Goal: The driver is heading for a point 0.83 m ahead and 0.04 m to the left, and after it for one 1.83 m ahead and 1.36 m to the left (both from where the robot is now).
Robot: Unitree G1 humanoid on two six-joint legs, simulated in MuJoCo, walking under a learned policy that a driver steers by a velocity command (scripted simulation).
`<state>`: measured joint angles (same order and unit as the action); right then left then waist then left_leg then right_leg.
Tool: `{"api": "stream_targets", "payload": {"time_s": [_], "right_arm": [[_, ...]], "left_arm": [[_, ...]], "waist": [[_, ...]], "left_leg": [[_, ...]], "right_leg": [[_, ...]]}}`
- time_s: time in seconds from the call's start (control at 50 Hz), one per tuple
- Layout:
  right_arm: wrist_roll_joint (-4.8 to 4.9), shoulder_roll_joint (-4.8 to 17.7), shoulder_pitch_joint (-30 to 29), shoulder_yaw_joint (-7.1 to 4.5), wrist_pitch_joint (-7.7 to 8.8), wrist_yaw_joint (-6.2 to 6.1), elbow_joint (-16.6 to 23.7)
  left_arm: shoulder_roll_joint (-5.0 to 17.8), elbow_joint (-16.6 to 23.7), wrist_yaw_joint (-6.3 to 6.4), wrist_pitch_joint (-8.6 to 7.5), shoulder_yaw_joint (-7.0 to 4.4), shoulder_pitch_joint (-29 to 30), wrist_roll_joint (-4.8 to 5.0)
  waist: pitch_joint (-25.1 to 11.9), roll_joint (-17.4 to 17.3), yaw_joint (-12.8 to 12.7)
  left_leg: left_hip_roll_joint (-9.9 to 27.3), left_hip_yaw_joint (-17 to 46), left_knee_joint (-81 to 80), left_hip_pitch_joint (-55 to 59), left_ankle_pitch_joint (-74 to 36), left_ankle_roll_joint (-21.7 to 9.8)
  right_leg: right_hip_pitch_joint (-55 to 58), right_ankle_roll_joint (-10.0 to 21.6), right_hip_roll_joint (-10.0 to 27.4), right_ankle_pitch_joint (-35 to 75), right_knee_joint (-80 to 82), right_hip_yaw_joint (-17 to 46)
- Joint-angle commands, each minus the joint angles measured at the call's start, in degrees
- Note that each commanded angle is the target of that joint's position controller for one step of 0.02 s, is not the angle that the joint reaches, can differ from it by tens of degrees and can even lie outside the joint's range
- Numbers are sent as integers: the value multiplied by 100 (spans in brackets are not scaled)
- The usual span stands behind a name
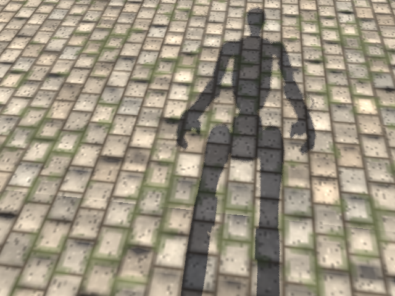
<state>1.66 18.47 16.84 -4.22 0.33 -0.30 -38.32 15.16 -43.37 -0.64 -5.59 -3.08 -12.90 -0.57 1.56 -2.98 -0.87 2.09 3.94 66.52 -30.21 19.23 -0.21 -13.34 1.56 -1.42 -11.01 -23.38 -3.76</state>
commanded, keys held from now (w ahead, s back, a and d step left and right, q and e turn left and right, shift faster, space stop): w+q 0.20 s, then w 0.80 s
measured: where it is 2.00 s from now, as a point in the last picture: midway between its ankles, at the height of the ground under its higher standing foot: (175, 210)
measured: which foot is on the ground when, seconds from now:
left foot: up 0.00-0.30, down 0.32-0.88, up 0.90-1.00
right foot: down 0.00-0.34, up 0.36-0.84, down 0.86-1.00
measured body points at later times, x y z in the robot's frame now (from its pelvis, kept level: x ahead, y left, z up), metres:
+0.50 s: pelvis +0.27 +0.09 +0.00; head +0.30 +0.10 +0.45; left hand +0.31 +0.38 -0.12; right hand +0.45 -0.15 -0.10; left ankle +0.29 +0.16 -0.74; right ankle +0.25 -0.09 -0.65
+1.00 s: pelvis +0.57 +0.09 -0.01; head +0.60 +0.09 +0.44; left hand +0.63 +0.38 -0.11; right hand +0.69 -0.17 -0.13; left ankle +0.42 +0.20 -0.65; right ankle +0.65 +0.02 -0.74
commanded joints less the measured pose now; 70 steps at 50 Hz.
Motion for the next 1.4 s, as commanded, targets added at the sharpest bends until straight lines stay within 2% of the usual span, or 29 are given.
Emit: {"api": "stream_targets", "payload": {"time_s": [0.02,0.16,0.24,0.28,0.32,0.34,0.36,0.38,0.4,0.46,0.56,0.66,0.76,0.82,0.86,0.88,0.9,0.92,0.94,0.98,1.02,1.1,1.16,1.24,1.3,1.34,1.36,1.38,1.4], "right_arm": [[-14,234,-210,-78,27,27,557],[-33,40,-1176,34,135,227,772],[-21,49,-1638,42,148,339,999],[-75,225,-1408,-48,140,338,1004],[-90,669,28,-312,103,254,600],[-81,1101,955,-456,44,142,383],[-61,1584,732,-459,93,128,407],[-67,1025,798,-308,168,170,505],[-112,856,564,-233,240,199,413],[-191,431,-248,-89,339,197,407],[-163,534,-201,-112,483,123,142],[-131,655,147,-119,439,31,-163],[-71,757,576,-160,351,9,-540],[-63,850,515,-198,262,-40,-643],[-111,742,402,-131,196,-72,-622],[-261,395,734,12,224,-82,-499],[-162,-143,1365,158,344,-15,-524],[-26,498,786,34,437,18,-532],[79,692,184,-26,490,37,-328],[-63,590,-189,-30,500,2,-265],[-84,395,96,-20,408,4,-362],[-137,172,-101,43,268,-40,-343],[-128,-8,-510,113,308,29,-298],[-112,133,-988,54,301,168,-47],[-171,331,-873,-51,272,288,83],[-191,612,-15,-231,289,292,-114],[-212,1113,399,-376,274,193,-107],[-253,1459,275,-379,218,104,52],[-249,1079,274,-288,201,112,180]], "left_arm": [[776,189,35,-109,-207,30,28],[1091,-73,77,-4,-277,-149,62],[1280,-287,62,116,-329,-491,192],[1457,-341,72,170,-372,-500,258],[1419,-376,101,221,-322,-432,267],[1096,-268,114,186,-176,-507,88],[399,-65,21,70,62,-1161,-14],[993,-145,-37,-53,-63,-600,193],[1151,88,-60,-112,-119,-22,367],[1007,-4,5,-83,-113,-58,156],[668,8,32,149,-51,126,57],[458,220,-68,58,43,1050,88],[551,466,-217,-6,47,1639,127],[725,419,-262,-33,-19,1289,111],[1124,34,-184,-32,-232,-79,79],[1590,-97,-140,-9,-342,-974,24],[1696,-240,-179,16,-370,-1245,71],[1162,-200,-173,12,-225,-1144,173],[1007,-129,-145,18,-167,-670,152],[799,-30,-131,17,-98,-67,30],[660,-37,-135,-26,-54,73,-14],[865,-209,-56,-75,-108,107,-31],[901,-289,34,-14,-106,116,-51],[1050,-451,136,155,-144,-41,27],[1129,-458,239,340,-206,135,139],[1036,-381,318,458,-203,227,161],[927,-267,321,459,-145,-18,3],[404,-155,226,408,23,-546,-238],[700,-201,128,357,13,-555,-66]], "waist": [[-11,843,-36],[206,613,-339],[369,602,-388],[120,764,-107],[-695,672,761],[-1320,61,1098],[-2029,-1297,341],[-2293,-493,794],[-1375,-365,790],[-538,-70,162],[-152,56,36],[127,11,382],[315,-24,533],[71,-188,261],[-876,-121,-437],[-1818,689,-578],[-2434,2079,-300],[-1991,1372,-577],[-1136,1067,-511],[-378,567,-188],[-370,775,80],[-90,663,185],[-167,705,20],[-241,710,-155],[-257,768,10],[-633,508,415],[-1106,-383,501],[-1604,-1499,-4],[-2473,-957,240]], "left_leg": [[437,213,-290,-1088,-390,79],[364,-260,-2277,-878,-2003,25],[185,-515,-2957,-647,-1573,-240],[-157,-750,-3133,-5,-994,-486],[-574,-904,-3654,2162,-1352,-827],[243,273,-3504,3993,-1610,-1099],[1694,3425,-4173,5361,-430,-2091],[1856,3900,-4733,5262,13,-2055],[1652,2975,-4843,4595,-460,-1805],[1069,1490,-5154,2735,-2047,-1490],[927,744,-5769,2116,-2512,-1552],[656,140,-5867,2155,-2133,-1217],[1080,298,-5536,3053,-2212,-1147],[1191,320,-4965,3510,-3450,-964],[727,-53,-3266,3071,-4625,-686],[262,-282,-1355,1613,-2813,-439],[-723,-3,301,-391,1285,-113],[-418,533,815,-1036,1395,-194],[-110,309,752,-1347,838,-250],[343,112,158,-952,20,-212],[507,118,-166,-400,-256,-145],[506,-48,-1093,-444,-789,148],[289,-278,-2417,92,-2024,128],[125,-310,-3169,123,-2421,33],[23,-388,-3373,145,-1628,-191],[-320,-562,-3953,1223,-1934,-453],[410,575,-4071,2376,-4201,-847],[1691,2555,-3784,3935,-6351,-1950],[1886,3192,-4179,4132,-4818,-2327]], "right_leg": [[772,917,1638,551,1402,1327],[1095,752,1524,1505,1468,-29],[1588,665,1746,2173,1259,-286],[1816,601,1801,3973,646,-432],[1291,366,1547,4821,-1165,-751],[-151,144,1294,2775,-2893,-785],[-2238,-160,206,-2192,-4810,-223],[-2669,-115,297,-2264,-5362,787],[-3063,-48,498,-1791,-5343,722],[-2327,-83,1016,-709,-4399,736],[-2400,-407,1052,174,-3344,660],[-2206,-403,773,1806,-1484,472],[-2398,-134,591,1547,-699,518],[-1868,128,390,839,-524,374],[212,462,218,981,-498,185],[2196,967,1402,1199,-831,1582],[3663,1753,2355,-457,99,4302],[3429,1504,2204,-1447,567,4402],[2638,1271,2059,-1319,705,3591],[1184,1172,1691,-116,975,2598],[639,1170,1452,460,1256,2088],[257,1204,1386,2944,1375,952],[181,905,1035,3492,1301,72],[874,822,1301,3316,1007,-63],[1268,675,1535,3540,288,-32],[1073,366,1191,3641,-1153,-252],[231,-13,682,2155,-2691,-437],[-1688,-436,-384,-2747,-4628,-184],[-2044,-395,-302,-2870,-5351,898]]}}
Keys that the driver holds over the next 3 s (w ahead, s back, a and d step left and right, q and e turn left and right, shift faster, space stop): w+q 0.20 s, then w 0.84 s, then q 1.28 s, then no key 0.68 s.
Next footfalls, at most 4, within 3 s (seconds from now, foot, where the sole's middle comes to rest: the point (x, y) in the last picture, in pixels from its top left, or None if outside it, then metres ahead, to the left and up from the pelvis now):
0.32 left None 0.33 0.17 -0.78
0.86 right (209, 240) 0.69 0.02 -0.78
1.36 left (140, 201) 0.85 0.29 -0.78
1.80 right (193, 184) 0.93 0.09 -0.78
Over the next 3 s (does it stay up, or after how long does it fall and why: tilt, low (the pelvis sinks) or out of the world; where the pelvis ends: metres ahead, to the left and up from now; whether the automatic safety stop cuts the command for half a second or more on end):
stays up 0.81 0.17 0.00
